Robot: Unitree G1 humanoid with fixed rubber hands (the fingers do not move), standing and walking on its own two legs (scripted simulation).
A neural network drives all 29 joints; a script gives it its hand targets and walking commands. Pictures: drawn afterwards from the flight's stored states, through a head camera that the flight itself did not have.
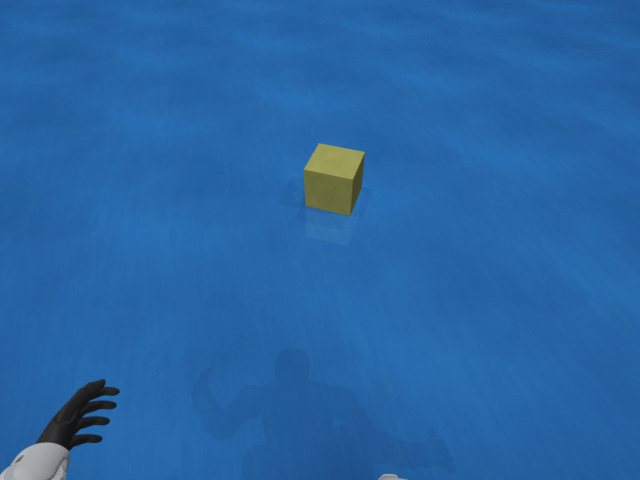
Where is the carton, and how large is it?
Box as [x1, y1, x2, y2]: [304, 143, 364, 215]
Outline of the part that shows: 319,143 304,168 305,205 349,215 361,187 364,152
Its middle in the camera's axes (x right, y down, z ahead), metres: +0.07 -0.29 +1.75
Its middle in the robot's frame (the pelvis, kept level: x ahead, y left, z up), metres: +1.43 -0.12 -0.65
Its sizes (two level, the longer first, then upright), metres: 0.214 0.200 0.208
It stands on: the floor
